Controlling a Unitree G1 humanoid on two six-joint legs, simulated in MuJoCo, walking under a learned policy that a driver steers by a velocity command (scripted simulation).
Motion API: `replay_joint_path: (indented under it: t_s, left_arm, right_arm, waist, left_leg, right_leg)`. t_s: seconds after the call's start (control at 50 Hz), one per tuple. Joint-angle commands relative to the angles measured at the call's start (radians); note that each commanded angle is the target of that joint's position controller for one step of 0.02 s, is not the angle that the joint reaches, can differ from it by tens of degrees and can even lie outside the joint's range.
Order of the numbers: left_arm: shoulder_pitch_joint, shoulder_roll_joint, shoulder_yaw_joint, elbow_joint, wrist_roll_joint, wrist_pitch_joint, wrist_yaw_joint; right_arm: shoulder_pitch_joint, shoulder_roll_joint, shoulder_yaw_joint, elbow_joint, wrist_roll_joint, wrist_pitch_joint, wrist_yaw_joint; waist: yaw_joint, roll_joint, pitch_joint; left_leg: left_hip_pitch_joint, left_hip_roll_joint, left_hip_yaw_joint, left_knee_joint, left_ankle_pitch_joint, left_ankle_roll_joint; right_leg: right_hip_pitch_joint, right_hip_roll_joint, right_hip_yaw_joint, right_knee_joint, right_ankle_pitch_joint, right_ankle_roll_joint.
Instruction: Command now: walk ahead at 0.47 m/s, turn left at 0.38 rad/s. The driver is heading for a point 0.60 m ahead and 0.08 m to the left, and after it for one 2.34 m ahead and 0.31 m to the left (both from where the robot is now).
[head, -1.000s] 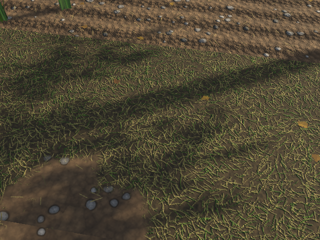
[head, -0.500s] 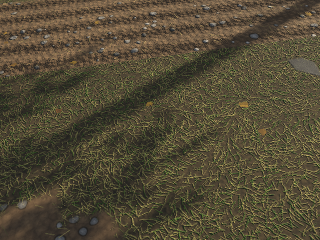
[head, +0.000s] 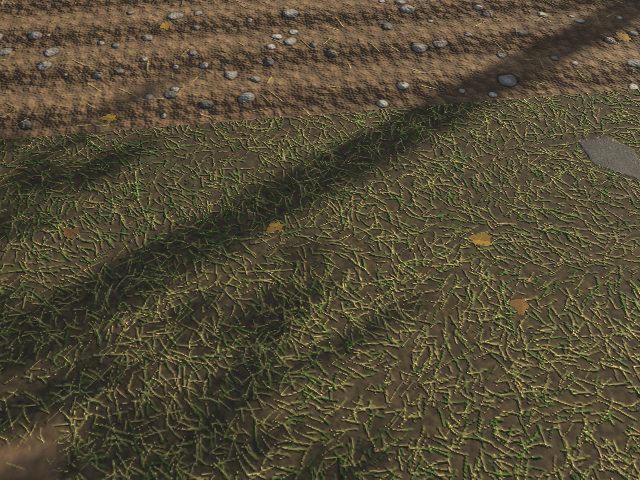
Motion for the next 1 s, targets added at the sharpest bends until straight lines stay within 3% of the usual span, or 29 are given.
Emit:
replay_joint_path:
  t_s: [0.02, 0.04, 0.06, 0.12, 0.18, 0.2, 0.24, 0.26, 0.3, 0.4, 0.46, 0.5, 0.54, 0.56, 0.58, 0.6, 0.62, 0.64, 0.66, 0.68, 0.7, 0.72, 0.74, 0.76, 0.8, 0.86, 0.96, 0.98, 1.0]
  left_arm:
    - [-0.102, 0.192, 0.037, -0.133, -0.002, -0.046, -0.017]
    - [-0.121, 0.184, 0.036, -0.134, -0.004, -0.051, -0.019]
    - [-0.131, 0.171, 0.039, -0.138, 0.008, -0.034, -0.015]
    - [-0.113, 0.118, 0.037, -0.139, 0.027, 0.023, -0.023]
    - [-0.231, 0.081, 0.027, -0.189, 0.033, 0.043, -0.041]
    - [-0.236, 0.084, 0.029, -0.184, 0.032, 0.042, -0.047]
    - [-0.357, 0.148, 0.059, -0.229, 0.018, 0.035, -0.045]
    - [-0.402, 0.152, 0.061, -0.242, 0.021, 0.032, -0.046]
    - [-0.492, 0.127, 0.052, -0.266, 0.03, 0.017, -0.047]
    - [-0.561, 0.113, 0.043, -0.316, 0.03, 0.008, -0.072]
    - [-0.592, 0.102, 0.035, -0.346, 0.012, -0.014, -0.071]
    - [-0.482, 0.09, 0.032, -0.307, 0.001, -0.029, -0.06]
    - [-0.192, 0.12, 0.057, -0.2, -0.011, -0.037, -0.035]
    - [-0.02, 0.167, 0.08, -0.132, -0.005, -0.033, -0.025]
    - [0.078, 0.198, 0.087, -0.103, 0.007, -0.029, -0.032]
    - [0.11, 0.2, 0.072, -0.104, 0.027, -0.044, -0.048]
    - [0.087, 0.167, 0.075, -0.123, 0.001, -0.037, -0.061]
    - [0.009, 0.192, 0.087, -0.149, -0.005, -0.043, -0.047]
    - [-0.096, 0.134, 0.073, -0.179, 0.003, -0.043, -0.029]
    - [-0.113, 0.095, 0.05, -0.177, 0.0, -0.046, -0.018]
    - [-0.1, 0.112, 0.045, -0.141, 0.005, -0.064, -0.016]
    - [-0.095, 0.105, 0.041, -0.107, -0.002, -0.074, -0.017]
    - [-0.087, 0.085, 0.031, -0.08, -0.007, -0.073, -0.021]
    - [-0.101, 0.068, 0.023, -0.071, -0.005, -0.076, -0.024]
    - [-0.091, 0.04, 0.011, -0.056, -0.014, -0.063, -0.027]
    - [-0.018, 0.041, 0.011, -0.025, -0.034, -0.033, -0.024]
    - [0.025, 0.091, 0.028, -0.008, -0.02, 0.004, -0.011]
    - [0.029, 0.089, 0.03, -0.018, -0.025, 0.003, -0.012]
    - [0.09, 0.048, 0.023, -0.041, -0.034, 0.0, -0.01]
  right_arm:
    - [0.2, -0.187, -0.06, 0.006, 0.016, 0.001, 0.0]
    - [0.175, -0.15, -0.054, 0.01, 0.007, -0.004, 0.003]
    - [0.176, -0.134, -0.047, 0.014, 0.008, -0.016, -0.001]
    - [0.2, -0.144, -0.046, 0.023, 0.022, -0.033, -0.009]
    - [0.252, -0.17, -0.052, 0.028, 0.021, -0.023, -0.022]
    - [0.278, -0.17, -0.053, 0.025, 0.002, -0.027, -0.022]
    - [0.391, -0.164, -0.051, 0.064, 0.006, -0.036, -0.033]
    - [0.421, -0.164, -0.052, 0.068, 0.004, -0.039, -0.036]
    - [0.397, -0.156, -0.051, 0.067, 0.002, -0.048, -0.051]
    - [0.423, -0.153, -0.047, 0.046, -0.018, -0.047, -0.06]
    - [0.424, -0.152, -0.05, 0.038, -0.025, -0.035, -0.077]
    - [0.395, -0.138, -0.047, 0.038, -0.03, -0.034, -0.085]
    - [0.395, -0.137, -0.046, 0.067, -0.026, -0.028, -0.093]
    - [0.399, -0.153, -0.055, 0.077, -0.003, -0.017, -0.088]
    - [0.398, -0.09, -0.051, 0.082, 0.021, -0.018, -0.08]
    - [0.639, -0.038, -0.039, 0.09, 0.073, -0.016, -0.092]
    - [0.649, -0.077, -0.03, 0.12, 0.064, -0.013, -0.103]
    - [0.522, -0.115, -0.028, 0.091, 0.032, -0.003, -0.094]
    - [0.42, -0.128, -0.03, 0.08, -0.02, 0.009, -0.083]
    - [0.316, -0.14, -0.034, 0.059, -0.049, 0.016, -0.059]
    - [0.237, -0.117, -0.032, 0.031, -0.053, 0.015, -0.044]
    - [0.192, -0.098, -0.028, 0.028, -0.049, 0.017, -0.034]
    - [0.179, -0.065, -0.018, 0.021, -0.042, 0.021, -0.021]
    - [0.191, -0.042, -0.01, 0.039, -0.041, 0.014, -0.014]
    - [0.175, 0.0, 0.011, 0.044, -0.017, 0.0, -0.01]
    - [0.076, -0.008, 0.025, 0.04, -0.009, 0.0, -0.019]
    - [0.037, -0.052, 0.02, 0.036, -0.008, -0.017, -0.049]
    - [0.083, -0.078, 0.014, 0.044, -0.013, -0.031, -0.059]
    - [0.146, -0.137, -0.001, 0.045, -0.019, -0.036, -0.067]
  waist:
    - [-0.091, 0.082, -0.099]
    - [-0.054, 0.016, -0.02]
    - [-0.027, -0.006, -0.006]
    - [0.02, 0.018, -0.02]
    - [-0.007, 0.044, 0.0]
    - [-0.025, 0.049, -0.016]
    - [-0.071, 0.053, 0.003]
    - [-0.092, 0.067, 0.016]
    - [-0.111, 0.063, 0.026]
    - [-0.147, 0.097, 0.015]
    - [-0.157, 0.102, 0.031]
    - [-0.122, 0.077, -0.003]
    - [0.003, 0.003, -0.091]
    - [0.082, -0.065, -0.142]
    - [0.1, -0.134, -0.186]
    - [-0.045, -0.256, -0.325]
    - [-0.011, -0.223, -0.423]
    - [0.022, -0.233, -0.388]
    - [-0.002, -0.122, -0.299]
    - [-0.001, -0.023, -0.179]
    - [-0.02, -0.024, -0.077]
    - [-0.048, -0.013, -0.018]
    - [-0.065, -0.054, -0.016]
    - [-0.071, -0.117, -0.034]
    - [-0.069, -0.177, -0.1]
    - [-0.029, -0.111, -0.116]
    - [-0.034, -0.058, -0.052]
    - [-0.044, -0.012, -0.081]
    - [-0.029, 0.119, -0.18]
  left_leg:
    - [0.55, 0.417, -0.712, -0.308, -0.016, 0.291]
    - [0.396, 0.379, -0.608, -0.329, 0.133, 0.258]
    - [0.313, 0.337, -0.542, -0.336, 0.217, 0.224]
    - [0.217, 0.254, -0.433, -0.378, 0.285, 0.189]
    - [0.18, 0.218, -0.376, -0.389, 0.387, 0.167]
    - [0.201, 0.22, -0.377, -0.368, 0.414, 0.162]
    - [0.382, 0.227, -0.451, -0.354, 0.3, 0.147]
    - [0.428, 0.233, -0.477, -0.348, 0.282, 0.148]
    - [0.325, 0.173, -0.437, -0.333, 0.189, 0.109]
    - [0.324, 0.17, -0.51, -0.139, 0.149, 0.098]
    - [0.355, 0.156, -0.542, -0.029, 0.111, 0.06]
    - [0.347, 0.1, -0.496, 0.108, 0.085, 0.02]
    - [0.356, 0.038, -0.436, 0.459, 0.121, 0.008]
    - [0.225, 0.016, -0.362, 0.733, 0.012, -0.012]
    - [-0.033, -0.081, -0.29, 1.07, -0.537, -0.038]
    - [-0.284, -0.049, -0.294, 1.257, -0.651, -0.065]
    - [-0.405, 0.012, -0.252, 1.325, -0.568, -0.079]
    - [-0.531, 0.037, -0.192, 1.312, -0.429, -0.091]
    - [-0.466, 0.083, -0.166, 1.24, -0.302, -0.096]
    - [-0.388, 0.087, -0.176, 1.169, -0.261, -0.09]
    - [-0.351, 0.104, -0.232, 0.971, -0.176, -0.086]
    - [-0.293, 0.116, -0.248, 0.768, -0.124, -0.098]
    - [-0.181, 0.107, -0.18, 0.572, -0.061, -0.108]
    - [-0.107, 0.101, -0.133, 0.437, 0.005, -0.115]
    - [0.027, 0.086, -0.072, 0.223, 0.086, -0.112]
    - [0.064, 0.076, -0.059, 0.131, 0.154, -0.105]
    - [0.118, 0.088, -0.095, -0.092, 0.142, -0.072]
    - [0.263, 0.155, -0.145, -0.14, 0.399, -0.051]
    - [0.494, 0.358, -0.275, -0.065, 0.877, 0.019]
  right_leg:
    - [-0.648, -0.085, 0.112, 0.451, 0.072, 0.024]
    - [-0.588, -0.121, 0.098, 0.37, 0.103, 0.021]
    - [-0.532, -0.149, 0.094, 0.292, 0.101, 0.03]
    - [-0.446, -0.17, 0.07, 0.115, 0.119, 0.071]
    - [-0.484, -0.167, 0.008, 0.026, 0.238, 0.102]
    - [-0.508, -0.171, 0.003, 0.072, 0.357, 0.085]
    - [-0.746, -0.198, 0.071, 0.018, 0.409, 0.078]
    - [-0.804, -0.2, 0.075, -0.004, 0.415, 0.079]
    - [-0.678, -0.158, 0.039, -0.179, 0.582, 0.089]
    - [-0.633, -0.123, 0.064, -0.285, 0.682, 0.063]
    - [-0.566, -0.132, 0.094, -0.437, 0.718, 0.057]
    - [-0.359, -0.158, 0.114, -0.609, 0.834, 0.06]
    - [-0.095, -0.178, 0.083, -0.751, 1.011, 0.067]
    - [0.142, -0.214, 0.082, -0.751, 1.023, 0.065]
    - [0.357, -0.299, 0.139, -0.566, 1.168, 0.051]
    - [0.663, -0.481, 0.242, -0.176, 1.736, 0.022]
    - [0.693, -0.531, 0.348, -0.184, 1.686, -0.043]
    - [0.556, -0.569, 0.474, -0.372, 1.001, -0.193]
    - [0.298, -0.522, 0.516, -0.515, 0.628, -0.217]
    - [0.075, -0.49, 0.472, -0.565, 0.709, -0.21]
    - [-0.07, -0.466, 0.409, -0.577, 0.876, -0.195]
    - [-0.164, -0.405, 0.315, -0.589, 0.958, -0.148]
    - [-0.241, -0.314, 0.198, -0.635, 0.962, -0.117]
    - [-0.242, -0.261, 0.148, -0.641, 1.058, -0.109]
    - [-0.209, -0.213, 0.092, -0.619, 1.201, -0.093]
    - [-0.129, -0.229, 0.134, -0.587, 1.171, -0.062]
    - [-0.054, -0.234, 0.253, -0.451, 0.99, -0.056]
    - [-0.123, -0.202, 0.242, -0.374, 0.879, -0.037]
    - [-0.27, -0.149, 0.194, -0.223, 0.503, -0.01]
